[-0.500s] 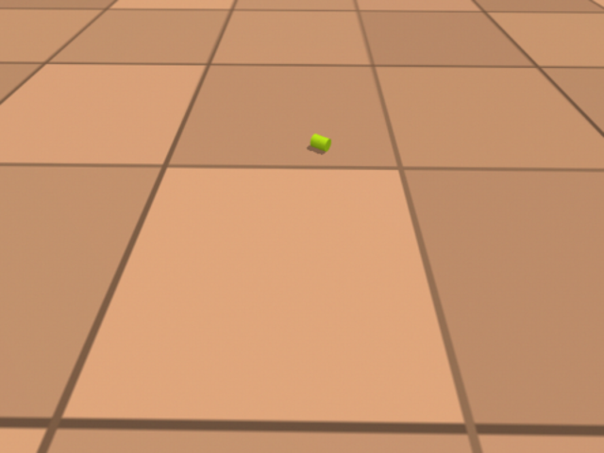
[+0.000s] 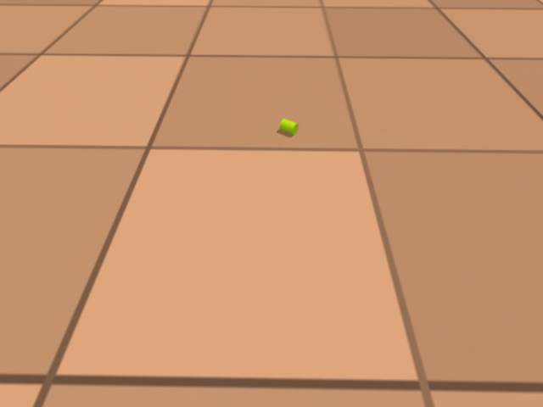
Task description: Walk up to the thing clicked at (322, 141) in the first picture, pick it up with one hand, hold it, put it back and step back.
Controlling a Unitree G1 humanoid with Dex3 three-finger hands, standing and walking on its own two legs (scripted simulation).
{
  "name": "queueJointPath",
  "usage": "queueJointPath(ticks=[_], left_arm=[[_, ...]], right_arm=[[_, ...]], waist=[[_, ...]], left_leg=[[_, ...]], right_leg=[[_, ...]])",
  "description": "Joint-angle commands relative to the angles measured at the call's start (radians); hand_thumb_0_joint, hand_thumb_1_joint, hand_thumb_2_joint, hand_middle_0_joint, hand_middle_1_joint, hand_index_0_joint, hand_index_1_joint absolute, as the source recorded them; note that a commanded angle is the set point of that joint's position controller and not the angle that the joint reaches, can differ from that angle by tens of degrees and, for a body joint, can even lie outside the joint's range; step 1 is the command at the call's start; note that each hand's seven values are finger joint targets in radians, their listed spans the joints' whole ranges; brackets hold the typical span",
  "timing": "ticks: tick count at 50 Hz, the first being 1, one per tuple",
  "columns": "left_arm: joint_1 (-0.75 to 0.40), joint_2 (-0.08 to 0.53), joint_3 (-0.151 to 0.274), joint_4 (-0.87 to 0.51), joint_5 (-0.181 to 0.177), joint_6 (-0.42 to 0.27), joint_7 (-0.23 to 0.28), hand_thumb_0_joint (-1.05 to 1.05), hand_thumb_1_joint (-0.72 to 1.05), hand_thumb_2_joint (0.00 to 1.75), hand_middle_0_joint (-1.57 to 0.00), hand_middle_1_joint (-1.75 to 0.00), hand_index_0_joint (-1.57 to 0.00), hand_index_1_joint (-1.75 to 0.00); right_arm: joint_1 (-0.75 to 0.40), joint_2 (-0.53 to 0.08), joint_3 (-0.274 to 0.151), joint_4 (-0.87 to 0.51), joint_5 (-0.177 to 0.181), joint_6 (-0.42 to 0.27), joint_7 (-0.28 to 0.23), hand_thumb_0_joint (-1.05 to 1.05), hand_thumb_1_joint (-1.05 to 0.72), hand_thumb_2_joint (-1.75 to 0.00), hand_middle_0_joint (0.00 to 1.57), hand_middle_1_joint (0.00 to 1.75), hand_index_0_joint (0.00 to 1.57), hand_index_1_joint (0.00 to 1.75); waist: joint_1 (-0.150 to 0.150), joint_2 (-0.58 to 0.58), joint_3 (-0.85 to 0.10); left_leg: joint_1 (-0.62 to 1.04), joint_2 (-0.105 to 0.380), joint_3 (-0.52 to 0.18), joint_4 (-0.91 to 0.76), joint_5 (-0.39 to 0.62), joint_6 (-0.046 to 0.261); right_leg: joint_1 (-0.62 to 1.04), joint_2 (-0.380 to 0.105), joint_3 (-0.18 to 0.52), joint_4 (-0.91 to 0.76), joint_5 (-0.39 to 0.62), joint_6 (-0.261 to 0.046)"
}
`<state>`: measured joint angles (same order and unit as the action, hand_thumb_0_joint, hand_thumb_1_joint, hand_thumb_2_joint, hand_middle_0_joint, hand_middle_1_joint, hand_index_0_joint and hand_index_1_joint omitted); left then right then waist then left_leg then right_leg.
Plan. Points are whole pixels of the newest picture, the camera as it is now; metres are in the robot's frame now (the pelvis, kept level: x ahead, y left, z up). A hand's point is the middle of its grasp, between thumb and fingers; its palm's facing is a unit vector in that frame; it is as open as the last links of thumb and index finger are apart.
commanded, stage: stand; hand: left
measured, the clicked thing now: (289, 126) +1.85 -0.06 -0.75
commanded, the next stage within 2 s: walk up in 0.62 s
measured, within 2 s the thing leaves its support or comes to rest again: neither
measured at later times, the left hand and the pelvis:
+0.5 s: hand out of the picture +0.08 +0.25 -0.16, palm faces -0.03 -0.94 -0.33, open 7.4 cm; pelvis +0.01 +0.00 +0.00, yaw +0 degrees
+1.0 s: hand (149, 398) +0.19 +0.22 -0.14, palm faces -0.07 -0.90 -0.44, open 7.4 cm; pelvis +0.09 -0.08 -0.03, yaw -6 degrees
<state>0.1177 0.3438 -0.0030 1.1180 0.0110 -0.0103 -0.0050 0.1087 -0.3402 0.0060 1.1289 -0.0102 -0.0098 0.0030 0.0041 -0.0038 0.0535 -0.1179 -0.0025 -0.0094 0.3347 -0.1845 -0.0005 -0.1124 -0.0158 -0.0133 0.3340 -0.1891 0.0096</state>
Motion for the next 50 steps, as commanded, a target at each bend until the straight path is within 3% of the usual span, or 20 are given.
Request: queueJointPath(ticks=[1, 7, 14, 24, 30, 31, 32, 33, 34, 35, 36, 37, 40, 43, 45, 46, 47, 48, 49, 50], left_arm=[[-0.038, 0.215, 0.041, -0.06, -0.001, -0.023, 0.015, 0.0, 0.9, 0.9, -0.2, -0.3, -0.2, -0.3], [-0.036, 0.209, 0.036, -0.056, -0.003, -0.023, 0.015, 0.0, 0.9, 0.9, -0.2, -0.3, -0.2, -0.3], [-0.035, 0.211, 0.036, -0.055, -0.003, -0.022, 0.016, 0.0, 0.9, 0.9, -0.2, -0.3, -0.2, -0.3], [-0.034, 0.211, 0.036, -0.061, -0.001, -0.026, 0.017, 0.0, 0.9, 0.9, -0.2, -0.3, -0.2, -0.3], [-0.035, 0.217, 0.04, -0.058, -0.003, -0.025, 0.016, 0.0, 0.9, 0.9, -0.2, -0.3, -0.2, -0.3], [0.022, 0.331, 0.12, -0.133, 0.022, -0.035, -0.022, 0.0, 0.9, 0.9, -0.2, -0.3, -0.2, -0.3], [-0.009, 0.317, 0.121, -0.134, 0.031, -0.031, -0.038, 0.0, 0.9, 0.9, -0.2, -0.3, -0.2, -0.3], [-0.076, 0.282, 0.119, -0.168, 0.035, -0.033, -0.051, 0.0, 0.9, 0.9, -0.2, -0.3, -0.2, -0.3], [-0.131, 0.246, 0.112, -0.199, 0.034, -0.032, -0.059, 0.0, 0.9, 0.9, -0.2, -0.3, -0.2, -0.3], [-0.165, 0.231, 0.11, -0.225, 0.034, -0.032, -0.062, 0.0, 0.9, 0.9, -0.2, -0.3, -0.2, -0.3], [-0.154, 0.256, 0.113, -0.24, 0.029, -0.037, -0.064, 0.0, 0.9, 0.9, -0.2, -0.3, -0.2, -0.3], [-0.117, 0.285, 0.115, -0.232, 0.028, -0.043, -0.074, 0.0, 0.9, 0.9, -0.2, -0.3, -0.2, -0.3], [-0.007, 0.282, 0.123, -0.22, 0.018, -0.038, -0.103, 0.0, 0.9, 0.9, -0.2, -0.3, -0.2, -0.3], [0.058, 0.271, 0.135, -0.199, 0.021, -0.039, -0.107, 0.0, 0.9, 0.9, -0.2, -0.3, -0.2, -0.3], [0.205, 0.283, 0.147, -0.15, 0.024, -0.048, -0.092, 0.0, 0.9, 0.9, -0.2, -0.3, -0.2, -0.3], [0.334, 0.33, 0.168, -0.12, 0.029, -0.057, -0.073, 0.0, 0.9, 0.9, -0.2, -0.3, -0.2, -0.3], [0.438, 0.438, 0.199, -0.133, 0.035, -0.065, -0.052, 0.0, 0.9, 0.9, -0.2, -0.3, -0.2, -0.3], [0.337, 0.469, 0.181, -0.179, 0.023, -0.071, -0.053, 0.0, 0.9, 0.9, -0.2, -0.3, -0.2, -0.3], [0.218, 0.476, 0.18, -0.223, 0.005, -0.073, -0.053, 0.0, 0.9, 0.9, -0.2, -0.3, -0.2, -0.3], [0.152, 0.442, 0.169, -0.24, -0.001, -0.076, -0.05, 0.0, 0.9, 0.9, -0.2, -0.3, -0.2, -0.3]], right_arm=[[-0.04, -0.214, -0.039, -0.065, 0.002, -0.023, -0.013, 0.0, -0.9, -0.9, 0.2, 0.3, 0.2, 0.3], [-0.035, -0.214, -0.037, -0.06, 0.004, -0.025, -0.013, 0.0, -0.9, -0.9, 0.2, 0.3, 0.2, 0.3], [-0.033, -0.214, -0.039, -0.059, 0.003, -0.022, -0.013, 0.0, -0.9, -0.9, 0.2, 0.3, 0.2, 0.3], [-0.032, -0.217, -0.042, -0.063, 0.003, -0.02, -0.012, 0.0, -0.9, -0.9, 0.2, 0.3, 0.2, 0.3], [-0.028, -0.213, -0.04, -0.065, 0.004, -0.024, -0.013, 0.0, -0.9, -0.9, 0.2, 0.3, 0.2, 0.3], [0.036, -0.333, -0.117, -0.133, -0.023, -0.053, 0.007, 0.0, -0.9, -0.9, 0.2, 0.3, 0.2, 0.3], [0.046, -0.347, -0.133, -0.12, -0.033, -0.057, 0.018, 0.0, -0.9, -0.9, 0.2, 0.3, 0.2, 0.3], [0.075, -0.345, -0.142, -0.128, -0.032, -0.058, 0.024, 0.0, -0.9, -0.9, 0.2, 0.3, 0.2, 0.3], [0.117, -0.353, -0.153, -0.132, -0.032, -0.063, 0.026, 0.0, -0.9, -0.9, 0.2, 0.3, 0.2, 0.3], [0.121, -0.377, -0.165, -0.139, -0.034, -0.07, 0.028, 0.0, -0.9, -0.9, 0.2, 0.3, 0.2, 0.3], [0.098, -0.388, -0.172, -0.167, -0.034, -0.081, 0.024, 0.0, -0.9, -0.9, 0.2, 0.3, 0.2, 0.3], [0.096, -0.375, -0.168, -0.18, -0.029, -0.087, 0.025, 0.0, -0.9, -0.9, 0.2, 0.3, 0.2, 0.3], [-0.026, -0.38, -0.171, -0.232, -0.04, -0.088, 0.037, 0.0, -0.9, -0.9, 0.2, 0.3, 0.2, 0.3], [-0.05, -0.355, -0.162, -0.245, -0.045, -0.077, 0.047, 0.0, -0.9, -0.9, 0.2, 0.3, 0.2, 0.3], [-0.059, -0.322, -0.151, -0.252, -0.04, -0.065, 0.048, 0.0, -0.9, -0.9, 0.2, 0.3, 0.2, 0.3], [-0.028, -0.272, -0.13, -0.257, -0.04, -0.061, 0.049, 0.0, -0.9, -0.9, 0.2, 0.3, 0.2, 0.3], [-0.062, -0.193, -0.099, -0.305, -0.024, -0.063, 0.053, 0.0, -0.9, -0.9, 0.2, 0.3, 0.2, 0.3], [-0.081, -0.254, -0.113, -0.318, -0.021, -0.06, 0.047, 0.0, -0.9, -0.9, 0.2, 0.3, 0.2, 0.3], [-0.085, -0.32, -0.128, -0.297, -0.015, -0.063, 0.049, 0.0, -0.9, -0.9, 0.2, 0.3, 0.2, 0.3], [-0.03, -0.332, -0.134, -0.266, -0.009, -0.063, 0.055, 0.0, -0.9, -0.9, 0.2, 0.3, 0.2, 0.3]], waist=[[-0.003, 0.006, -0.08], [-0.001, 0.005, -0.08], [-0.003, -0.005, -0.07], [-0.006, 0.007, -0.089], [-0.004, 0.006, -0.091], [-0.011, -0.029, -0.209], [-0.027, 0.019, -0.117], [-0.055, 0.068, -0.039], [-0.084, 0.117, 0.036], [-0.098, 0.192, 0.102], [-0.077, 0.125, 0.097], [-0.06, 0.069, 0.044], [0.009, 0.19, 0.02], [0.037, 0.154, 0.017], [0.112, 0.0, -0.03], [0.164, -0.176, -0.1], [0.223, -0.429, -0.086], [0.159, -0.271, -0.022], [0.11, -0.123, 0.068], [0.061, -0.066, 0.067]], left_leg=[[0.006, 0.126, -0.095, -0.051, 0.142, 0.023], [0.008, 0.127, -0.097, -0.052, 0.188, 0.02], [0.004, 0.125, -0.096, -0.057, 0.16, 0.018], [0.024, 0.125, -0.089, -0.046, 0.162, 0.023], [0.027, 0.129, -0.092, -0.048, 0.208, 0.021], [0.081, 0.122, -0.096, 0.046, -0.367, 0.097], [0.053, 0.143, -0.135, 0.036, -0.556, 0.117], [0.042, 0.195, -0.212, -0.013, -0.604, 0.146], [0.093, 0.285, -0.315, -0.1, -0.639, 0.196], [0.098, 0.41, -0.445, -0.206, -0.587, 0.256], [0.099, 0.468, -0.484, -0.232, -0.542, 0.275], [0.112, 0.425, -0.436, -0.232, -0.561, 0.268], [-0.011, 0.341, -0.217, -0.224, -0.515, 0.206], [-0.144, 0.239, -0.038, -0.11, -0.415, 0.158], [-0.265, 0.17, 0.06, 0.131, -0.438, 0.122], [-0.41, 0.098, 0.127, 0.421, -0.405, 0.094], [-0.671, -0.026, 0.137, 0.757, -0.465, 0.048], [-0.639, 0.03, -0.026, 0.82, -0.363, 0.024], [-0.632, 0.092, -0.079, 0.847, -0.281, 0.022], [-0.604, 0.122, -0.072, 0.835, -0.207, 0.021]], right_leg=[[0.019, -0.116, 0.087, -0.046, 0.118, -0.035], [0.026, -0.115, 0.083, -0.044, 0.151, -0.032], [0.021, -0.116, 0.082, -0.053, 0.121, -0.034], [0.031, -0.122, 0.086, -0.06, 0.154, -0.034], [0.045, -0.119, 0.081, -0.048, 0.178, -0.036], [-0.024, -0.07, 0.109, 0.047, -0.332, -0.074], [-0.197, -0.075, 0.125, 0.102, -0.498, -0.084], [-0.323, -0.061, 0.112, 0.188, -0.466, -0.079], [-0.489, -0.032, 0.052, 0.301, -0.356, -0.062], [-0.605, -0.038, 0.048, 0.493, -0.289, -0.04], [-0.607, -0.099, 0.132, 0.504, -0.282, -0.044], [-0.582, -0.109, 0.133, 0.533, -0.262, -0.037], [-0.385, -0.116, 0.055, 0.415, -0.246, -0.018], [-0.149, -0.06, -0.047, 0.275, -0.133, -0.009], [0.099, 0.002, -0.129, 0.19, -0.033, -0.007], [0.308, 0.02, -0.085, 0.165, -0.134, -0.025], [0.353, -0.221, 0.396, -0.065, -0.533, -0.113], [0.143, -0.399, 0.748, -0.252, -0.718, -0.234], [0.044, -0.412, 0.744, -0.271, -0.75, -0.271], [0.035, -0.366, 0.615, -0.232, -0.65, -0.244]])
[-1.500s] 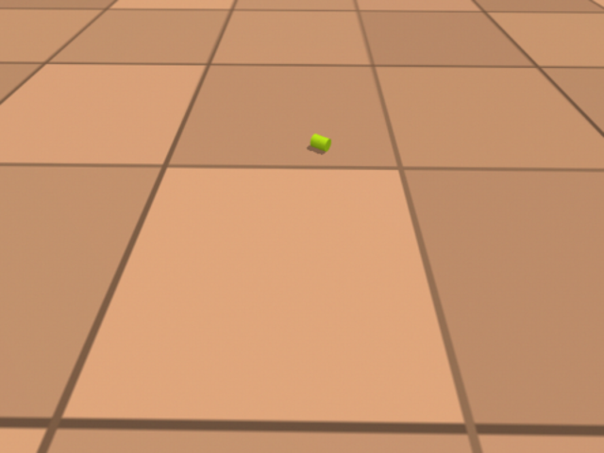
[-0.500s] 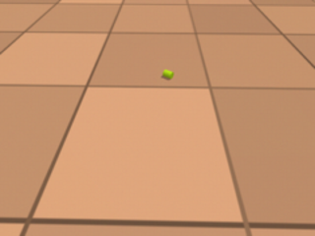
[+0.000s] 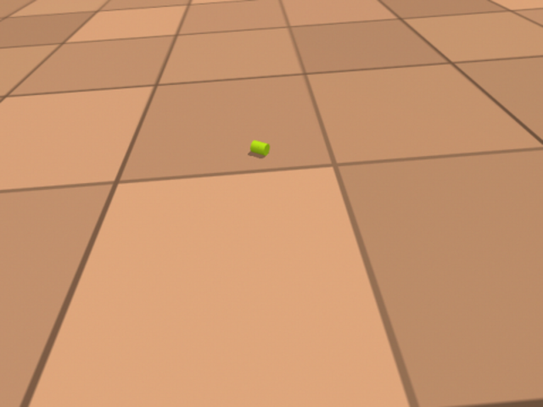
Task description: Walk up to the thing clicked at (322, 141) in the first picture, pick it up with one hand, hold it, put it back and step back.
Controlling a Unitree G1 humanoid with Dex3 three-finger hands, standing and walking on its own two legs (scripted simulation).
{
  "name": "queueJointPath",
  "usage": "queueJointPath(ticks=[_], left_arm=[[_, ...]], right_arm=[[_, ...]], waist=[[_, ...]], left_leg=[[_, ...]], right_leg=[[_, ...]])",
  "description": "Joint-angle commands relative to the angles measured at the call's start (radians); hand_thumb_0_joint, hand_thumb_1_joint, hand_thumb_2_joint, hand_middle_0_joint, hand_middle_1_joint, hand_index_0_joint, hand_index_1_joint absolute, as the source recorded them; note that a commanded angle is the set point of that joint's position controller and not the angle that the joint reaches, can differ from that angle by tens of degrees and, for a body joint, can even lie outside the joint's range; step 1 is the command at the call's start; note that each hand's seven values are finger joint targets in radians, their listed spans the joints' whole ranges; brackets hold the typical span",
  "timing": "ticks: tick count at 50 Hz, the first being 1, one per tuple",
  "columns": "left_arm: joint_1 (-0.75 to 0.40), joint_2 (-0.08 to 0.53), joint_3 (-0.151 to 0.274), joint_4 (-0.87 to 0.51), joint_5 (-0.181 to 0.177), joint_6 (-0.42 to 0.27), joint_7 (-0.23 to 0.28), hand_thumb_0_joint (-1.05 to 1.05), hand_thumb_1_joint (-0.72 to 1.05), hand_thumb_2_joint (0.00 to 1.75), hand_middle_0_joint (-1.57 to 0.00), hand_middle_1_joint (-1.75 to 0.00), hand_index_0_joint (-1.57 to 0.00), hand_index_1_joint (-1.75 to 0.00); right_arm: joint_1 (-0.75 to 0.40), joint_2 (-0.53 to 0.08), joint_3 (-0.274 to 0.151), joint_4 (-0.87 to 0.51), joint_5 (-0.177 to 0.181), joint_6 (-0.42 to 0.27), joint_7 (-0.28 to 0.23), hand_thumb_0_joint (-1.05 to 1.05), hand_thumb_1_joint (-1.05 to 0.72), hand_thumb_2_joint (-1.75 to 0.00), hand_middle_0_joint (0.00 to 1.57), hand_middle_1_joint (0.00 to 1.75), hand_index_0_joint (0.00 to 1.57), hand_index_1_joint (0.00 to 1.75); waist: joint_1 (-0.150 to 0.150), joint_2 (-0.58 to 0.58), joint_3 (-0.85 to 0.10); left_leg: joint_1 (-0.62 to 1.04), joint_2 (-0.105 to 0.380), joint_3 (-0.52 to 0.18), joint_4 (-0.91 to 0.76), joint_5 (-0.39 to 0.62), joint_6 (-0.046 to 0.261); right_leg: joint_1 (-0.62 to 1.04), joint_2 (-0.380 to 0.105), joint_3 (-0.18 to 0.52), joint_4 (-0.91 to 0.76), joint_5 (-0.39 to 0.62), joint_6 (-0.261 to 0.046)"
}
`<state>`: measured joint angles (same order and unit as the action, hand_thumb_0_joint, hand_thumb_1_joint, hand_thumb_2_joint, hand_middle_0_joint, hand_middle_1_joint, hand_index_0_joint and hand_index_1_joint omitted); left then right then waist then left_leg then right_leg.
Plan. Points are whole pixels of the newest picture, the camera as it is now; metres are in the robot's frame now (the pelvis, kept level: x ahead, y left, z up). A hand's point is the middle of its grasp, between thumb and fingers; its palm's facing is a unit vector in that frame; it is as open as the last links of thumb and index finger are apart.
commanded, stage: walk up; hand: left
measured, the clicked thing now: (260, 147) +1.75 +0.19 -0.72
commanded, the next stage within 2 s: none
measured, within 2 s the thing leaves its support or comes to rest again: neither
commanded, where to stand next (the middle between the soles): +1.33 -0.04 m, yaw -4 degrees
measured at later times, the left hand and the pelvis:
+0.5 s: hand (141, 329) +0.31 +0.30 -0.14, palm faces -0.10 -0.94 -0.33, open 7.4 cm; pelvis +0.25 +0.03 +0.01, yaw -4 degrees
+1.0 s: hand (193, 214) +0.60 +0.24 -0.11, palm faces -0.09 -0.92 -0.38, open 7.4 cm; pelvis +0.52 -0.02 +0.02, yaw -4 degrees
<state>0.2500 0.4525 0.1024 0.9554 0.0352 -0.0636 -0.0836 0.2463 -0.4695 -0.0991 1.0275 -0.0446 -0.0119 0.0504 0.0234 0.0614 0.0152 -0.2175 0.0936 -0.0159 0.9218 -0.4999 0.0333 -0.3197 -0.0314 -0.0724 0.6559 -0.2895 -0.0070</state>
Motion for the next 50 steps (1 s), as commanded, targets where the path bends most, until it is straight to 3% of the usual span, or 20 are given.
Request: queueJointPath(ticks=[1, 5, 12, 14, 16, 17, 18, 19, 21, 24, 27, 31, 36, 37, 38, 39, 40, 41, 45, 50], left_arm=[[-0.022, 0.303, 0.054, -0.091, -0.024, -0.027, 0.035, 0.0, 0.9, 0.9, -0.2, -0.3, -0.2, -0.3], [-0.008, 0.253, 0.034, -0.098, -0.031, -0.044, 0.033, 0.0, 0.9, 0.9, -0.2, -0.3, -0.2, -0.3], [0.046, 0.261, 0.033, -0.123, -0.029, -0.047, 0.032, 0.0, 0.9, 0.9, -0.2, -0.3, -0.2, -0.3], [0.024, 0.269, 0.028, -0.129, -0.03, -0.042, 0.033, 0.0, 0.9, 0.9, -0.2, -0.3, -0.2, -0.3], [0.035, 0.223, 0.012, -0.142, -0.025, -0.039, 0.037, 0.0, 0.9, 0.9, -0.2, -0.3, -0.2, -0.3], [0.098, 0.155, -0.014, -0.146, -0.033, -0.037, 0.045, 0.0, 0.9, 0.9, -0.2, -0.3, -0.2, -0.3], [0.126, 0.134, -0.014, -0.154, -0.056, -0.037, 0.053, 0.0, 0.9, 0.9, -0.2, -0.3, -0.2, -0.3], [0.085, 0.217, -0.005, -0.143, -0.043, -0.04, 0.065, 0.0, 0.9, 0.9, -0.2, -0.3, -0.2, -0.3], [0.081, 0.225, -0.008, -0.119, -0.052, -0.042, 0.056, 0.0, 0.9, 0.9, -0.2, -0.3, -0.2, -0.3], [0.093, 0.186, -0.005, -0.092, -0.043, -0.027, 0.026, 0.0, 0.9, 0.9, -0.2, -0.3, -0.2, -0.3], [0.023, 0.165, -0.005, -0.121, -0.031, -0.018, 0.002, 0.0, 0.9, 0.9, -0.2, -0.3, -0.2, -0.3], [-0.066, 0.165, 0.005, -0.133, -0.026, -0.019, -0.017, 0.0, 0.9, 0.9, -0.2, -0.3, -0.2, -0.3], [0.032, 0.185, 0.024, -0.088, -0.024, -0.031, -0.001, 0.0, 0.9, 0.9, -0.2, -0.3, -0.2, -0.3], [0.147, 0.222, 0.044, -0.06, -0.023, -0.04, 0.013, 0.0, 0.9, 0.9, -0.2, -0.3, -0.2, -0.3], [0.24, 0.316, 0.07, -0.058, -0.018, -0.049, 0.031, 0.0, 0.9, 0.9, -0.2, -0.3, -0.2, -0.3], [0.219, 0.375, 0.068, -0.078, -0.036, -0.048, 0.035, 0.0, 0.9, 0.9, -0.2, -0.3, -0.2, -0.3], [0.153, 0.351, 0.057, -0.1, -0.051, -0.045, 0.039, 0.0, 0.9, 0.9, -0.2, -0.3, -0.2, -0.3], [0.104, 0.314, 0.049, -0.108, -0.06, -0.045, 0.045, 0.0, 0.9, 0.9, -0.2, -0.3, -0.2, -0.3], [0.015, 0.239, 0.022, -0.133, -0.045, -0.054, 0.05, 0.0, 0.9, 0.9, -0.2, -0.3, -0.2, -0.3], [0.021, 0.256, 0.03, -0.16, -0.029, -0.063, 0.045, 0.0, 0.9, 0.9, -0.2, -0.3, -0.2, -0.3]], right_arm=[[-0.132, -0.198, -0.023, -0.15, 0.026, -0.061, 0.01, 0.0, -0.9, -0.9, 0.2, 0.3, 0.2, 0.3], [-0.067, -0.169, -0.027, -0.138, 0.021, -0.051, 0.038, 0.0, -0.9, -0.9, 0.2, 0.3, 0.2, 0.3], [-0.215, -0.134, -0.029, -0.219, 0.016, -0.066, 0.047, 0.0, -0.9, -0.9, 0.2, 0.3, 0.2, 0.3], [-0.164, -0.131, -0.037, -0.21, 0.019, -0.071, 0.042, 0.0, -0.9, -0.9, 0.2, 0.3, 0.2, 0.3], [0.071, -0.185, -0.065, -0.146, 0.012, -0.079, 0.026, 0.0, -0.9, -0.9, 0.2, 0.3, 0.2, 0.3], [0.229, -0.253, -0.094, -0.123, -0.008, -0.085, 0.011, 0.0, -0.9, -0.9, 0.2, 0.3, 0.2, 0.3], [0.255, -0.315, -0.107, -0.15, 0.004, -0.092, 0.003, 0.0, -0.9, -0.9, 0.2, 0.3, 0.2, 0.3], [0.178, -0.319, -0.113, -0.17, 0.043, -0.089, 0.003, 0.0, -0.9, -0.9, 0.2, 0.3, 0.2, 0.3], [0.044, -0.239, -0.073, -0.22, 0.046, -0.087, -0.007, 0.0, -0.9, -0.9, 0.2, 0.3, 0.2, 0.3], [-0.008, -0.193, -0.041, -0.233, 0.046, -0.101, -0.007, 0.0, -0.9, -0.9, 0.2, 0.3, 0.2, 0.3], [-0.004, -0.216, -0.042, -0.248, 0.037, -0.111, -0.004, 0.0, -0.9, -0.9, 0.2, 0.3, 0.2, 0.3], [-0.007, -0.226, -0.041, -0.248, 0.038, -0.114, 0.006, 0.0, -0.9, -0.9, 0.2, 0.3, 0.2, 0.3], [0.006, -0.199, -0.026, -0.242, 0.039, -0.096, -0.003, 0.0, -0.9, -0.9, 0.2, 0.3, 0.2, 0.3], [0.05, -0.155, -0.007, -0.236, 0.035, -0.093, -0.003, 0.0, -0.9, -0.9, 0.2, 0.3, 0.2, 0.3], [0.093, -0.073, 0.018, -0.257, 0.038, -0.093, -0.003, 0.0, -0.9, -0.9, 0.2, 0.3, 0.2, 0.3], [0.071, -0.149, 0.001, -0.256, 0.044, -0.088, -0.012, 0.0, -0.9, -0.9, 0.2, 0.3, 0.2, 0.3], [0.012, -0.202, -0.009, -0.234, 0.038, -0.081, -0.021, 0.0, -0.9, -0.9, 0.2, 0.3, 0.2, 0.3], [0.015, -0.199, -0.008, -0.217, 0.052, -0.08, -0.019, 0.0, -0.9, -0.9, 0.2, 0.3, 0.2, 0.3], [0.09, -0.158, -0.011, -0.17, 0.045, -0.065, 0.008, 0.0, -0.9, -0.9, 0.2, 0.3, 0.2, 0.3], [-0.03, -0.13, -0.019, -0.213, 0.03, -0.064, 0.036, 0.0, -0.9, -0.9, 0.2, 0.3, 0.2, 0.3]], waist=[[0.012, -0.127, 0.1], [-0.008, -0.189, 0.11], [0.041, -0.119, 0.079], [0.005, -0.127, 0.065], [-0.107, 0.027, -0.072], [-0.173, 0.21, -0.155], [-0.163, 0.297, -0.183], [-0.139, 0.152, -0.182], [-0.07, 0.042, -0.056], [-0.025, 0.07, 0.038], [-0.031, 0.087, 0.072], [-0.038, 0.067, 0.07], [0.049, -0.063, -0.027], [0.1, -0.194, -0.103], [0.121, -0.418, -0.14], [0.111, -0.373, -0.111], [0.094, -0.21, -0.043], [0.066, -0.156, -0.007], [-0.014, -0.221, 0.023], [0.012, -0.199, 0.043]], left_leg=[[-0.469, 0.049, -0.06, 0.201, 0.146, -0.012], [-0.357, 0.054, -0.015, 0.017, 0.238, -0.031], [-0.23, 0.033, 0.055, -0.315, 0.37, -0.041], [-0.081, 0.004, 0.092, -0.342, 0.375, -0.029], [0.256, -0.063, 0.116, -0.386, 0.284, 0.023], [0.442, 0.064, -0.083, -0.47, 0.07, 0.086], [0.523, 0.325, -0.618, -0.667, -0.06, 0.178], [0.436, 0.366, -0.668, -0.707, -0.089, 0.242], [0.267, 0.279, -0.352, -0.66, 0.021, 0.204], [0.018, 0.205, -0.12, -0.706, 0.189, 0.169], [0.002, 0.222, -0.073, -0.739, 0.171, 0.211], [-0.037, 0.164, 0.002, -0.726, 0.085, 0.163], [-0.067, 0.119, 0.085, -0.391, 0.385, 0.105], [-0.126, 0.051, 0.134, -0.109, 0.429, 0.074], [-0.33, -0.054, 0.138, 0.181, 0.097, 0.028], [-0.494, -0.105, 0.07, 0.301, -0.037, 0.007], [-0.506, -0.035, -0.028, 0.361, 0.002, 0.004], [-0.478, -0.004, -0.068, 0.33, 0.092, 0.007], [-0.326, 0.022, -0.021, 0.126, 0.192, -0.01], [-0.279, 0.03, 0.037, -0.192, 0.281, -0.033]], right_leg=[[0.215, -0.311, 0.567, -0.533, -0.464, -0.21], [0.12, -0.208, 0.309, -0.528, -0.268, -0.189], [0.153, -0.191, 0.169, -0.437, -0.016, -0.185], [0.079, -0.196, 0.152, -0.365, 0.072, -0.18], [0.002, -0.106, 0.061, 0.024, 0.323, -0.13], [-0.175, -0.031, 0.015, 0.366, 0.212, -0.086], [-0.403, 0.135, 0.074, 0.545, -0.208, -0.051], [-0.394, 0.055, 0.204, 0.625, -0.209, -0.067], [-0.376, -0.03, 0.204, 0.577, -0.08, -0.046], [-0.235, -0.078, 0.147, 0.399, -0.037, -0.015], [-0.241, -0.107, 0.097, 0.212, -0.007, 0.01], [-0.127, -0.086, 0.054, 0.0, 0.178, -0.006], [0.205, -0.011, -0.015, -0.085, 0.148, -0.038], [0.367, -0.007, 0.02, -0.141, 0.039, -0.059], [0.495, -0.24, 0.384, -0.247, -0.148, -0.113], [0.501, -0.406, 0.774, -0.413, -0.18, -0.237], [0.408, -0.42, 0.746, -0.402, -0.133, -0.278], [0.335, -0.367, 0.587, -0.388, -0.023, -0.261], [0.139, -0.228, 0.241, -0.382, 0.179, -0.209], [0.097, -0.23, 0.158, -0.406, 0.024, -0.221]])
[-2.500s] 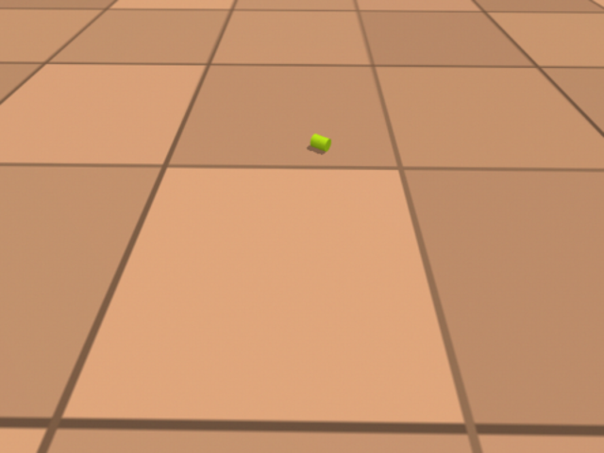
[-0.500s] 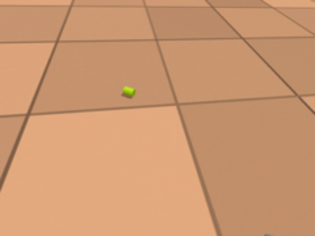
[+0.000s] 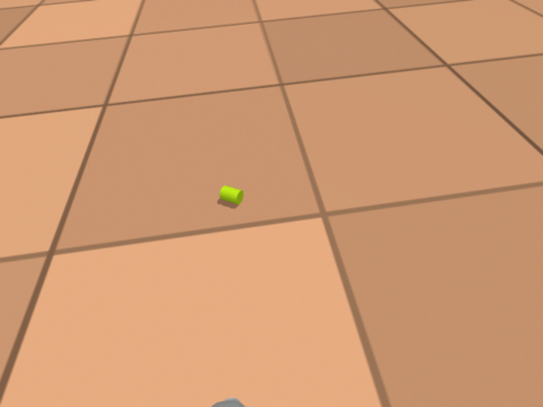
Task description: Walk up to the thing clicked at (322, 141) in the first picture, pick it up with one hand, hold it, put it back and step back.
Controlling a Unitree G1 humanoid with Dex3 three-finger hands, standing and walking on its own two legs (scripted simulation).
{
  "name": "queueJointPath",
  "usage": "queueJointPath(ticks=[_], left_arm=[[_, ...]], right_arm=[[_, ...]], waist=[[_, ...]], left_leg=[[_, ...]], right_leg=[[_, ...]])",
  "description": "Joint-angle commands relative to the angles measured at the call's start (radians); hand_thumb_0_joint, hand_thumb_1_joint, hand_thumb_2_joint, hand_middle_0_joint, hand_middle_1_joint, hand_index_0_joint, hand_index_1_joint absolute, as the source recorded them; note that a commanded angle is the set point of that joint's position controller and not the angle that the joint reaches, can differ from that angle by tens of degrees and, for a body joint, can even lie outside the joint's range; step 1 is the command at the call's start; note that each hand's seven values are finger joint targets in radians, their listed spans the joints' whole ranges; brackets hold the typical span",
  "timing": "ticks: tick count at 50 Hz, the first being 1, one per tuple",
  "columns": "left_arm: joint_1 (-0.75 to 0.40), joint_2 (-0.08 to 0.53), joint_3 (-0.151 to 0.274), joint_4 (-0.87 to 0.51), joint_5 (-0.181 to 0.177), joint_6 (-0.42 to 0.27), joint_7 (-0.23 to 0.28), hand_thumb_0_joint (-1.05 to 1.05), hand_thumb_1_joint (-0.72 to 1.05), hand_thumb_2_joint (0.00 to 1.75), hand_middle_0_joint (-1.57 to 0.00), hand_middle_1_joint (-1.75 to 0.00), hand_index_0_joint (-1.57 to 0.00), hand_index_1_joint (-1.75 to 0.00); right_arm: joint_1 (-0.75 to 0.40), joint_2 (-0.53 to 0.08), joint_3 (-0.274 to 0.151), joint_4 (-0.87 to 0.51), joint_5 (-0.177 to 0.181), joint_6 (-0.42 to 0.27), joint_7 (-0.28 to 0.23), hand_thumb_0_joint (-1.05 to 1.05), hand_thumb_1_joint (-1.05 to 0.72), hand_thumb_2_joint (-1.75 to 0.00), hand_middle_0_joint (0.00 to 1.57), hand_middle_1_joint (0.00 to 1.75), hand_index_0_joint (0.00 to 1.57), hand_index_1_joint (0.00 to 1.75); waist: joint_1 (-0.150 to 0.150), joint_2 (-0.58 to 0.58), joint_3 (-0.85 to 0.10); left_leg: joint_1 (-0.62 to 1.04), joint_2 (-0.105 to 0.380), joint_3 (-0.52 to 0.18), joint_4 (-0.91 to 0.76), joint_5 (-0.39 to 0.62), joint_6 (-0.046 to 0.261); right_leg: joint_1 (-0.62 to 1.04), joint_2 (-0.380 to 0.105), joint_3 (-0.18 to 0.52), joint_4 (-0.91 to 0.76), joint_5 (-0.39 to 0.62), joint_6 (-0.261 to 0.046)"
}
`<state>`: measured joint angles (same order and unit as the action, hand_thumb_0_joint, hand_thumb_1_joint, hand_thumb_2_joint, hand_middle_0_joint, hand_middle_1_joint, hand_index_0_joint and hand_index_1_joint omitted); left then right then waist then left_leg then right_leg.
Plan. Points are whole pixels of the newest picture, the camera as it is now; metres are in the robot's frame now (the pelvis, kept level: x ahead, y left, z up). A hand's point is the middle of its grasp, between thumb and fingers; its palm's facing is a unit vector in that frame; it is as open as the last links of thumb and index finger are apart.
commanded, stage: walk up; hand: left
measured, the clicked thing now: (231, 194) +1.22 +0.31 -0.73
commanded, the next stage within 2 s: none
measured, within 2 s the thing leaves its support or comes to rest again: neither
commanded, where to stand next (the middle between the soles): +0.81 +0.05 m, yaw +0 degrees
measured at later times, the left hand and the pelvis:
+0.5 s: hand (130, 315) +0.32 +0.32 -0.14, palm faces -0.09 -0.93 -0.35, open 7.4 cm; pelvis +0.23 +0.05 +0.00, yaw -1 degrees
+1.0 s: hand (150, 257) +0.46 +0.32 -0.15, palm faces +0.00 -0.93 -0.35, open 7.4 cm; pelvis +0.43 +0.04 -0.01, yaw +1 degrees
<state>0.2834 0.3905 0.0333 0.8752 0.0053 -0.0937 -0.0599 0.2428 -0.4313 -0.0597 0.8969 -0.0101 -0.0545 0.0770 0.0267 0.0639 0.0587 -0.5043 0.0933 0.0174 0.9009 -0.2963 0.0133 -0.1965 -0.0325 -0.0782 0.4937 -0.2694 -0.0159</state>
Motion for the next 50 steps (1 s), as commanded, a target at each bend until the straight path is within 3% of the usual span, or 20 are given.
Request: queueJointPath(ticks=[1, 4, 6, 7, 8, 9, 12, 14, 20, 25, 29, 30, 31, 32, 34, 38, 42, 46, 48, 50], left_arm=[[-0.001, 0.319, 0.096, -0.079, 0.001, -0.033, 0.02, 0.0, 0.9, 0.9, -0.2, -0.3, -0.2, -0.3], [-0.027, 0.328, 0.093, -0.082, 0.0, -0.026, 0.019, 0.0, 0.9, 0.9, -0.2, -0.3, -0.2, -0.3], [-0.047, 0.296, 0.079, -0.088, 0.007, -0.021, 0.021, 0.0, 0.9, 0.9, -0.2, -0.3, -0.2, -0.3], [0.003, 0.242, 0.06, -0.087, 0.006, -0.015, 0.024, 0.0, 0.9, 0.9, -0.2, -0.3, -0.2, -0.3], [0.044, 0.153, 0.037, -0.099, -0.01, -0.012, 0.023, 0.0, 0.9, 0.9, -0.2, -0.3, -0.2, -0.3], [0.019, 0.266, 0.062, -0.08, -0.01, -0.005, 0.043, 0.0, 0.9, 0.9, -0.2, -0.3, -0.2, -0.3], [0.049, 0.276, 0.055, -0.016, -0.02, 0.0, 0.036, 0.0, 0.9, 0.9, -0.2, -0.3, -0.2, -0.3], [0.09, 0.263, 0.059, 0.009, -0.014, 0.012, 0.02, 0.0, 0.9, 0.9, -0.2, -0.3, -0.2, -0.3], [-0.055, 0.217, 0.059, -0.04, 0.004, 0.028, -0.009, 0.0, 0.9, 0.9, -0.2, -0.3, -0.2, -0.3], [-0.124, 0.194, 0.067, -0.054, 0.001, 0.021, -0.019, 0.0, 0.9, 0.9, -0.2, -0.3, -0.2, -0.3], [-0.017, 0.225, 0.084, -0.017, 0.004, 0.01, -0.005, 0.0, 0.9, 0.9, -0.2, -0.3, -0.2, -0.3], [0.078, 0.265, 0.104, 0.002, 0.008, 0.0, 0.008, 0.0, 0.9, 0.9, -0.2, -0.3, -0.2, -0.3], [0.174, 0.353, 0.129, -0.003, 0.01, -0.01, 0.023, 0.0, 0.9, 0.9, -0.2, -0.3, -0.2, -0.3], [0.166, 0.393, 0.128, -0.006, -0.007, -0.007, 0.025, 0.0, 0.9, 0.9, -0.2, -0.3, -0.2, -0.3], [0.075, 0.335, 0.11, -0.036, -0.027, -0.006, 0.034, 0.0, 0.9, 0.9, -0.2, -0.3, -0.2, -0.3], [-0.019, 0.277, 0.087, -0.072, -0.008, -0.013, 0.034, 0.0, 0.9, 0.9, -0.2, -0.3, -0.2, -0.3], [-0.011, 0.294, 0.096, -0.092, 0.008, -0.017, 0.027, 0.0, 0.9, 0.9, -0.2, -0.3, -0.2, -0.3], [-0.008, 0.3, 0.094, -0.096, 0.003, -0.012, 0.02, 0.0, 0.9, 0.9, -0.2, -0.3, -0.2, -0.3], [-0.037, 0.304, 0.089, -0.101, 0.002, -0.005, 0.017, 0.0, 0.9, 0.9, -0.2, -0.3, -0.2, -0.3], [-0.024, 0.233, 0.061, -0.107, 0.014, 0.0, 0.019, 0.0, 0.9, 0.9, -0.2, -0.3, -0.2, -0.3]], right_arm=[[-0.046, -0.163, -0.061, -0.087, -0.006, -0.025, 0.011, 0.0, -0.9, -0.9, 0.2, 0.3, 0.2, 0.3], [-0.032, -0.162, -0.069, -0.08, -0.005, -0.035, 0.014, 0.0, -0.9, -0.9, 0.2, 0.3, 0.2, 0.3], [0.12, -0.204, -0.092, -0.031, -0.009, -0.038, 0.002, 0.0, -0.9, -0.9, 0.2, 0.3, 0.2, 0.3], [0.241, -0.257, -0.112, -0.004, -0.018, -0.047, -0.011, 0.0, -0.9, -0.9, 0.2, 0.3, 0.2, 0.3], [0.284, -0.351, -0.132, -0.023, -0.024, -0.055, -0.027, 0.0, -0.9, -0.9, 0.2, 0.3, 0.2, 0.3], [0.23, -0.37, -0.133, -0.048, 0.016, -0.052, -0.028, 0.0, -0.9, -0.9, 0.2, 0.3, 0.2, 0.3], [0.062, -0.254, -0.086, -0.087, 0.014, -0.052, -0.043, 0.0, -0.9, -0.9, 0.2, 0.3, 0.2, 0.3], [0.039, -0.233, -0.07, -0.089, 0.015, -0.06, -0.041, 0.0, -0.9, -0.9, 0.2, 0.3, 0.2, 0.3], [0.096, -0.247, -0.072, -0.094, 0.013, -0.068, -0.042, 0.0, -0.9, -0.9, 0.2, 0.3, 0.2, 0.3], [0.07, -0.247, -0.069, -0.108, 0.01, -0.059, -0.041, 0.0, -0.9, -0.9, 0.2, 0.3, 0.2, 0.3], [0.075, -0.225, -0.056, -0.116, 0.01, -0.044, -0.049, 0.0, -0.9, -0.9, 0.2, 0.3, 0.2, 0.3], [0.112, -0.177, -0.037, -0.117, 0.008, -0.044, -0.048, 0.0, -0.9, -0.9, 0.2, 0.3, 0.2, 0.3], [0.14, -0.115, -0.015, -0.141, 0.009, -0.045, -0.047, 0.0, -0.9, -0.9, 0.2, 0.3, 0.2, 0.3], [0.11, -0.201, -0.036, -0.128, 0.013, -0.039, -0.054, 0.0, -0.9, -0.9, 0.2, 0.3, 0.2, 0.3], [0.081, -0.216, -0.041, -0.088, 0.018, -0.028, -0.061, 0.0, -0.9, -0.9, 0.2, 0.3, 0.2, 0.3], [0.135, -0.184, -0.047, -0.046, 0.01, -0.012, -0.031, 0.0, -0.9, -0.9, 0.2, 0.3, 0.2, 0.3], [0.05, -0.164, -0.054, -0.07, -0.008, -0.008, -0.008, 0.0, -0.9, -0.9, 0.2, 0.3, 0.2, 0.3], [0.001, -0.159, -0.061, -0.078, -0.009, -0.027, -0.003, 0.0, -0.9, -0.9, 0.2, 0.3, 0.2, 0.3], [0.051, -0.165, -0.069, -0.058, -0.012, -0.035, -0.006, 0.0, -0.9, -0.9, 0.2, 0.3, 0.2, 0.3], [0.23, -0.231, -0.094, -0.005, -0.014, -0.046, -0.027, 0.0, -0.9, -0.9, 0.2, 0.3, 0.2, 0.3]], waist=[[0.017, -0.193, -0.003], [-0.019, -0.167, -0.039], [-0.11, -0.062, -0.094], [-0.169, 0.112, -0.155], [-0.159, 0.338, -0.157], [-0.147, 0.168, -0.153], [-0.05, 0.029, -0.02], [-0.027, 0.09, -0.011], [-0.058, 0.061, 0.023], [-0.05, 0.041, 0.005], [0.014, -0.057, -0.05], [0.058, -0.166, -0.111], [0.085, -0.366, -0.178], [0.092, -0.321, -0.155], [0.052, -0.148, -0.063], [-0.022, -0.224, -0.018], [0.002, -0.232, 0.01], [0.007, -0.18, -0.006], [-0.045, -0.147, -0.03], [-0.141, 0.038, -0.113]], left_leg=[[0.037, 0.024, 0.017, -0.219, 0.122, -0.012], [0.203, -0.007, 0.056, -0.304, 0.179, 0.005], [0.461, -0.053, 0.081, -0.311, 0.118, 0.026], [0.62, -0.001, -0.031, -0.414, -0.036, 0.078], [0.707, 0.267, -0.516, -0.575, -0.194, 0.145], [0.624, 0.355, -0.71, -0.673, -0.273, 0.237], [0.409, 0.224, -0.322, -0.647, -0.059, 0.165], [0.332, 0.185, -0.188, -0.666, 0.082, 0.162], [0.391, 0.184, -0.11, -0.689, 0.178, 0.208], [0.34, 0.15, -0.038, -0.608, 0.262, 0.172], [0.246, 0.097, 0.014, -0.348, 0.289, 0.126], [0.154, 0.04, 0.052, -0.126, 0.264, 0.095], [-0.02, -0.063, 0.087, 0.167, -0.057, 0.051], [-0.173, -0.111, 0.022, 0.272, -0.248, 0.041], [-0.141, -0.035, -0.109, 0.316, -0.143, 0.033], [-0.008, -0.004, -0.043, 0.113, -0.039, 0.011], [0.014, 0.017, 0.002, -0.107, 0.025, -0.016], [0.122, -0.002, 0.032, -0.276, 0.112, -0.016], [0.288, -0.03, 0.066, -0.333, 0.131, -0.002], [0.558, -0.041, 0.017, -0.378, -0.024, 0.035]], right_leg=[[-0.029, -0.227, 0.157, -0.229, 0.017, -0.204], [-0.071, -0.223, 0.122, -0.159, 0.028, -0.174], [-0.185, -0.175, 0.068, 0.06, 0.12, -0.133], [-0.274, -0.096, 0.007, 0.392, 0.161, -0.097], [-0.521, 0.057, 0.021, 0.66, -0.227, -0.031], [-0.54, 0.036, 0.137, 0.748, -0.265, -0.05], [-0.458, -0.066, 0.194, 0.665, -0.063, -0.036], [-0.374, -0.08, 0.143, 0.587, -0.029, -0.012], [-0.404, -0.1, 0.076, 0.339, 0.049, 0.015], [-0.212, -0.055, 0.03, 0.116, 0.165, -0.008], [0.081, 0.018, -0.012, 0.027, 0.104, -0.034], [0.245, -0.029, 0.068, -0.017, 0.03, -0.063], [0.374, -0.289, 0.443, -0.105, -0.069, -0.139], [0.39, -0.416, 0.742, -0.217, -0.084, -0.269], [0.219, -0.363, 0.542, -0.201, 0.079, -0.254], [0.009, -0.216, 0.227, -0.214, 0.158, -0.2], [-0.063, -0.22, 0.189, -0.262, -0.084, -0.218], [-0.08, -0.218, 0.165, -0.206, -0.127, -0.198], [-0.164, -0.213, 0.145, -0.122, -0.147, -0.173], [-0.289, -0.133, 0.071, 0.214, -0.019, -0.12]])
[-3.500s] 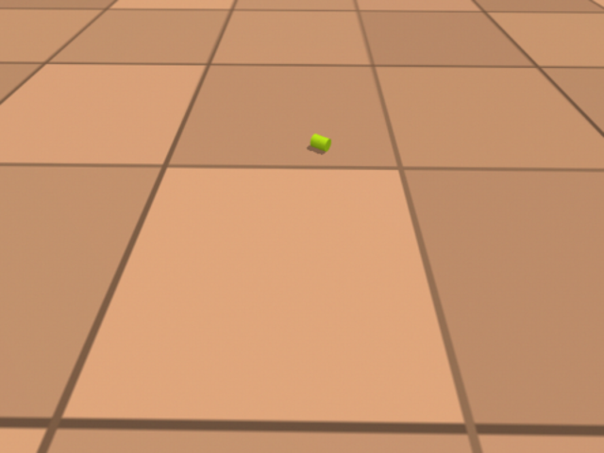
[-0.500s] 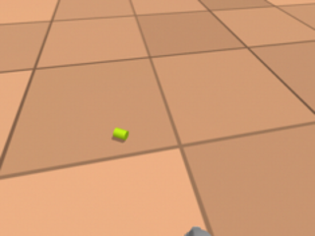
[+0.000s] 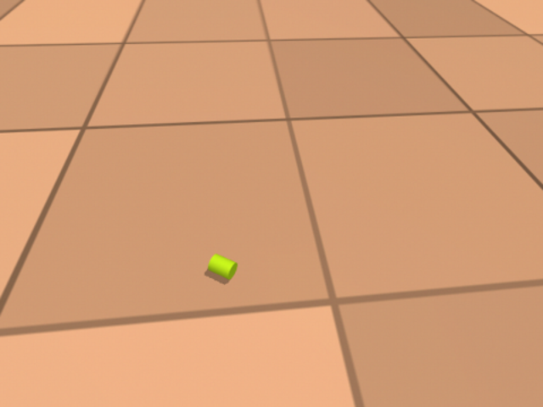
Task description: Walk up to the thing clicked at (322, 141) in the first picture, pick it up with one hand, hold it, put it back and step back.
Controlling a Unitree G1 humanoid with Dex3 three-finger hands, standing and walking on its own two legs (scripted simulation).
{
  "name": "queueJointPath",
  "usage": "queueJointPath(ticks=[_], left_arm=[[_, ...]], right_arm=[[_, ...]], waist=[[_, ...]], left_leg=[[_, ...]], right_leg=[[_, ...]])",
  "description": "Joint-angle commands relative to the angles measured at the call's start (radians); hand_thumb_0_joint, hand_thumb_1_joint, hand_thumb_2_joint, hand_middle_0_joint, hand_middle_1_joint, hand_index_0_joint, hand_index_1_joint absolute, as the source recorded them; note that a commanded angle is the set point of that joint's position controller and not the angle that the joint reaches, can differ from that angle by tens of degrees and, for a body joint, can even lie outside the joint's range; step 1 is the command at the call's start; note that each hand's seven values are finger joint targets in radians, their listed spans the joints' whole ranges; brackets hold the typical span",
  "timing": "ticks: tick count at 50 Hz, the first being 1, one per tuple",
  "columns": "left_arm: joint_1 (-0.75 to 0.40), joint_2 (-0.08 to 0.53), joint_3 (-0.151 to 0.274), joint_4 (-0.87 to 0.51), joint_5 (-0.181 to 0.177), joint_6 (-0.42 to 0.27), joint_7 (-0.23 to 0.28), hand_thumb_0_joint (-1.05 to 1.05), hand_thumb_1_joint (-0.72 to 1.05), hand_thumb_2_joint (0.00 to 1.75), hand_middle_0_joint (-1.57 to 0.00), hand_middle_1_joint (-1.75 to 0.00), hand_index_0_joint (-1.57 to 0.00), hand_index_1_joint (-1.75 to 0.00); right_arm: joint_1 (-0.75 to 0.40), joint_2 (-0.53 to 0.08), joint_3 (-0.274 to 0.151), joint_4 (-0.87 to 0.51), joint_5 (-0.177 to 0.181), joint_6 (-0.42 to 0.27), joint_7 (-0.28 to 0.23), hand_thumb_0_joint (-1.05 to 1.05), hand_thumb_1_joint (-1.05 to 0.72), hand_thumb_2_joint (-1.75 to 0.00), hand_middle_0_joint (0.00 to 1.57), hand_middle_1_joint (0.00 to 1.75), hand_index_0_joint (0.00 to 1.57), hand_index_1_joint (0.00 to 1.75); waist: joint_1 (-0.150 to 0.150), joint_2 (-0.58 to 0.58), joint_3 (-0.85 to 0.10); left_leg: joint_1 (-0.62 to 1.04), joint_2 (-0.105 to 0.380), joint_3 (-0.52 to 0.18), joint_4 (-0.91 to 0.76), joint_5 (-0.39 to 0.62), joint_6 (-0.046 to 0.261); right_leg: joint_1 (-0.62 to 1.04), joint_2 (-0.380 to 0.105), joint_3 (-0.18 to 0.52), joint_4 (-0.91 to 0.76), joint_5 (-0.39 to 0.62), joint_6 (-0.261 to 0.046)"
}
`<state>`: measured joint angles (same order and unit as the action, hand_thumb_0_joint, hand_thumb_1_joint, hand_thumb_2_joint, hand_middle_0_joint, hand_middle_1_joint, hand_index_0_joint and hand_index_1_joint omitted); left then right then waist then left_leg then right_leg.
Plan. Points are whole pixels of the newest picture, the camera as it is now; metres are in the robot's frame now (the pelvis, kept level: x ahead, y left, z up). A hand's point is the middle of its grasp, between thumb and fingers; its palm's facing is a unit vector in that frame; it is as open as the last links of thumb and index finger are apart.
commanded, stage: walk up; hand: left
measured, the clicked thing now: (222, 266) +0.79 +0.25 -0.72
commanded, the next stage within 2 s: none
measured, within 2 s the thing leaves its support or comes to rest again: neither
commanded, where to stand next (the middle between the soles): +0.38 +0.00 m, yaw -1 degrees
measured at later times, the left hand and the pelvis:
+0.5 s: hand (141, 338) +0.26 +0.26 -0.12, palm faces -0.06 -0.91 -0.42, open 7.4 cm; pelvis +0.17 -0.02 +0.00, yaw -2 degrees
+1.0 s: hand (147, 306) +0.34 +0.28 -0.16, palm faces -0.07 -0.94 -0.35, open 7.4 cm; pelvis +0.29 +0.02 +0.00, yaw -2 degrees
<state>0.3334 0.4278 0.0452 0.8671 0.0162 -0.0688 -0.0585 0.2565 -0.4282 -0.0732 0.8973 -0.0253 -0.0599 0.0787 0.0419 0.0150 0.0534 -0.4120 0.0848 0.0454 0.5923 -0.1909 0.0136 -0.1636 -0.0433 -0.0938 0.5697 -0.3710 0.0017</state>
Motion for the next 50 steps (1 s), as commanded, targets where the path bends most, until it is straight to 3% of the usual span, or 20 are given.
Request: queueJointPath(ticks=[1, 2, 4, 8, 13, 17, 21, 22, 23, 24, 29, 33, 37, 40, 41, 42, 43, 44, 47, 50], left_arm=[[-0.028, 0.108, 0.027, -0.108, -0.012, -0.022, 0.016, 0.0, 0.9, 0.9, -0.2, -0.3, -0.2, -0.3], [-0.011, 0.186, 0.047, -0.082, -0.014, -0.012, 0.034, 0.0, 0.9, 0.9, -0.2, -0.3, -0.2, -0.3], [-0.031, 0.239, 0.05, -0.049, -0.016, -0.008, 0.041, 0.0, 0.9, 0.9, -0.2, -0.3, -0.2, -0.3], [0.035, 0.201, 0.05, 0.0, -0.015, 0.001, 0.018, 0.0, 0.9, 0.9, -0.2, -0.3, -0.2, -0.3], [-0.07, 0.184, 0.057, -0.038, -0.001, 0.01, -0.005, 0.0, 0.9, 0.9, -0.2, -0.3, -0.2, -0.3], [-0.108, 0.173, 0.059, -0.031, -0.004, -0.002, -0.009, 0.0, 0.9, 0.9, -0.2, -0.3, -0.2, -0.3], [0.032, 0.193, 0.077, 0.01, -0.001, -0.025, 0.013, 0.0, 0.9, 0.9, -0.2, -0.3, -0.2, -0.3], [0.111, 0.252, 0.099, 0.021, 0.006, -0.037, 0.026, 0.0, 0.9, 0.9, -0.2, -0.3, -0.2, -0.3], [0.131, 0.34, 0.115, -0.003, 0.002, -0.045, 0.036, 0.0, 0.9, 0.9, -0.2, -0.3, -0.2, -0.3], [0.098, 0.348, 0.11, -0.004, -0.014, -0.037, 0.034, 0.0, 0.9, 0.9, -0.2, -0.3, -0.2, -0.3], [-0.034, 0.249, 0.076, -0.052, -0.022, -0.033, 0.041, 0.0, 0.9, 0.9, -0.2, -0.3, -0.2, -0.3], [-0.032, 0.262, 0.08, -0.079, -0.006, -0.035, 0.037, 0.0, 0.9, 0.9, -0.2, -0.3, -0.2, -0.3], [-0.065, 0.241, 0.057, -0.085, -0.005, -0.018, 0.047, 0.0, 0.9, 0.9, -0.2, -0.3, -0.2, -0.3], [-0.094, 0.202, 0.031, -0.077, -0.015, 0.004, 0.053, 0.0, 0.9, 0.9, -0.2, -0.3, -0.2, -0.3], [-0.065, 0.162, 0.015, -0.076, -0.015, 0.012, 0.054, 0.0, 0.9, 0.9, -0.2, -0.3, -0.2, -0.3], [-0.023, 0.112, 0.003, -0.095, -0.02, 0.01, 0.048, 0.0, 0.9, 0.9, -0.2, -0.3, -0.2, -0.3], [-0.005, 0.176, 0.026, -0.059, -0.021, 0.024, 0.061, 0.0, 0.9, 0.9, -0.2, -0.3, -0.2, -0.3], [-0.022, 0.218, 0.032, -0.035, -0.011, 0.029, 0.07, 0.0, 0.9, 0.9, -0.2, -0.3, -0.2, -0.3], [0.015, 0.209, 0.036, 0.011, -0.017, 0.027, 0.063, 0.0, 0.9, 0.9, -0.2, -0.3, -0.2, -0.3], [0.013, 0.164, 0.034, 0.034, -0.01, 0.029, 0.056, 0.0, 0.9, 0.9, -0.2, -0.3, -0.2, -0.3]], right_arm=[[0.27, -0.327, -0.103, -0.017, -0.009, -0.049, -0.042, 0.0, -0.9, -0.9, 0.2, 0.3, 0.2, 0.3], [0.23, -0.362, -0.105, -0.053, 0.015, -0.049, -0.043, 0.0, -0.9, -0.9, 0.2, 0.3, 0.2, 0.3], [0.116, -0.296, -0.082, -0.08, 0.028, -0.042, -0.048, 0.0, -0.9, -0.9, 0.2, 0.3, 0.2, 0.3], [0.061, -0.247, -0.055, -0.092, 0.021, -0.048, -0.053, 0.0, -0.9, -0.9, 0.2, 0.3, 0.2, 0.3], [0.083, -0.271, -0.061, -0.102, 0.02, -0.045, -0.047, 0.0, -0.9, -0.9, 0.2, 0.3, 0.2, 0.3], [0.069, -0.263, -0.056, -0.115, 0.019, -0.037, -0.041, 0.0, -0.9, -0.9, 0.2, 0.3, 0.2, 0.3], [0.058, -0.212, -0.032, -0.13, 0.02, -0.022, -0.042, 0.0, -0.9, -0.9, 0.2, 0.3, 0.2, 0.3], [0.1, -0.147, -0.011, -0.14, 0.024, -0.025, -0.044, 0.0, -0.9, -0.9, 0.2, 0.3, 0.2, 0.3], [0.115, -0.108, 0.007, -0.158, 0.027, -0.023, -0.043, 0.0, -0.9, -0.9, 0.2, 0.3, 0.2, 0.3], [0.06, -0.212, -0.022, -0.134, 0.016, -0.011, -0.058, 0.0, -0.9, -0.9, 0.2, 0.3, 0.2, 0.3], [0.138, -0.195, -0.031, -0.057, 0.021, 0.004, -0.04, 0.0, -0.9, -0.9, 0.2, 0.3, 0.2, 0.3], [0.068, -0.173, -0.038, -0.071, 0.003, 0.014, -0.021, 0.0, -0.9, -0.9, 0.2, 0.3, 0.2, 0.3], [0.029, -0.139, -0.031, -0.056, 0.007, 0.006, -0.035, 0.0, -0.9, -0.9, 0.2, 0.3, 0.2, 0.3], [0.07, -0.141, -0.033, -0.022, 0.007, -0.008, -0.056, 0.0, -0.9, -0.9, 0.2, 0.3, 0.2, 0.3], [0.093, -0.186, -0.042, -0.016, 0.003, -0.014, -0.065, 0.0, -0.9, -0.9, 0.2, 0.3, 0.2, 0.3], [0.154, -0.287, -0.069, -0.024, -0.002, -0.024, -0.067, 0.0, -0.9, -0.9, 0.2, 0.3, 0.2, 0.3], [0.157, -0.346, -0.08, -0.028, 0.017, -0.022, -0.065, 0.0, -0.9, -0.9, 0.2, 0.3, 0.2, 0.3], [0.118, -0.325, -0.081, -0.031, 0.021, -0.015, -0.068, 0.0, -0.9, -0.9, 0.2, 0.3, 0.2, 0.3], [0.011, -0.255, -0.051, -0.065, 0.014, -0.012, -0.077, 0.0, -0.9, -0.9, 0.2, 0.3, 0.2, 0.3], [-0.031, -0.238, -0.036, -0.071, 0.006, -0.003, -0.077, 0.0, -0.9, -0.9, 0.2, 0.3, 0.2, 0.3]], waist=[[-0.164, 0.357, -0.125], [-0.147, 0.254, -0.105], [-0.089, 0.068, 0.007], [-0.047, 0.147, 0.0], [-0.078, 0.145, 0.036], [-0.072, 0.111, 0.046], [0.019, -0.012, -0.055], [0.054, -0.203, -0.115], [0.051, -0.341, -0.123], [0.054, -0.206, -0.065], [-0.035, -0.174, 0.011], [-0.02, -0.187, 0.042], [-0.027, -0.166, 0.008], [-0.071, -0.078, -0.047], [-0.082, 0.024, -0.07], [-0.091, 0.239, -0.124], [-0.1, 0.229, -0.105], [-0.087, 0.155, -0.054], [-0.037, 0.157, -0.043], [-0.041, 0.182, -0.048]], left_leg=[[0.549, 0.215, -0.438, -0.268, -0.341, 0.117], [0.506, 0.36, -0.723, -0.375, -0.373, 0.217], [0.331, 0.309, -0.516, -0.345, -0.259, 0.236], [0.229, 0.192, -0.209, -0.32, -0.02, 0.196], [0.211, 0.193, -0.185, -0.37, -0.182, 0.22], [0.157, 0.162, -0.138, -0.328, -0.174, 0.188], [0.087, 0.105, -0.057, -0.013, 0.014, 0.132], [-0.024, 0.023, 0.011, 0.266, 0.01, 0.088], [-0.259, -0.105, 0.041, 0.468, -0.312, 0.029], [-0.281, -0.053, -0.06, 0.535, -0.355, 0.03], [-0.131, 0.005, -0.075, 0.4, -0.151, 0.007], [-0.092, 0.023, -0.034, 0.24, -0.095, -0.019], [0.093, -0.01, 0.001, 0.102, 0.01, -0.02], [0.27, -0.064, 0.023, -0.053, 0.06, -0.001], [0.335, 0.0, -0.062, -0.13, 0.042, 0.03], [0.412, 0.214, -0.384, -0.223, -0.015, 0.107], [0.394, 0.322, -0.587, -0.298, -0.109, 0.225], [0.32, 0.324, -0.581, -0.301, -0.157, 0.255], [0.229, 0.207, -0.301, -0.235, -0.013, 0.202], [0.128, 0.174, -0.223, -0.208, 0.085, 0.196]], right_leg=[[-0.507, 0.019, -0.01, 0.485, -0.028, -0.058], [-0.581, 0.061, 0.095, 0.589, -0.172, -0.058], [-0.539, -0.021, 0.189, 0.629, -0.07, -0.056], [-0.388, -0.067, 0.124, 0.42, 0.024, -0.021], [-0.364, -0.072, 0.077, 0.221, 0.101, -0.005], [-0.251, -0.035, 0.044, 0.077, 0.167, -0.014], [0.085, 0.026, 0.029, -0.073, 0.148, -0.04], [0.229, -0.092, 0.227, -0.185, 0.014, -0.085], [0.326, -0.356, 0.683, -0.316, -0.067, -0.196], [0.229, -0.409, 0.737, -0.3, -0.045, -0.289], [-0.016, -0.213, 0.287, -0.295, 0.155, -0.21], [-0.106, -0.215, 0.239, -0.335, -0.014, -0.23], [-0.203, -0.21, 0.172, -0.219, 0.186, -0.211], [-0.24, -0.147, 0.106, -0.006, 0.254, -0.145], [-0.286, -0.106, 0.08, 0.1, 0.198, -0.106], [-0.379, 0.004, 0.015, 0.35, -0.022, -0.045], [-0.447, 0.039, 0.069, 0.443, -0.229, -0.045], [-0.451, 0.002, 0.131, 0.512, -0.21, -0.042], [-0.363, -0.049, 0.128, 0.41, -0.131, -0.039], [-0.223, -0.022, 0.078, 0.255, -0.062, -0.021]])
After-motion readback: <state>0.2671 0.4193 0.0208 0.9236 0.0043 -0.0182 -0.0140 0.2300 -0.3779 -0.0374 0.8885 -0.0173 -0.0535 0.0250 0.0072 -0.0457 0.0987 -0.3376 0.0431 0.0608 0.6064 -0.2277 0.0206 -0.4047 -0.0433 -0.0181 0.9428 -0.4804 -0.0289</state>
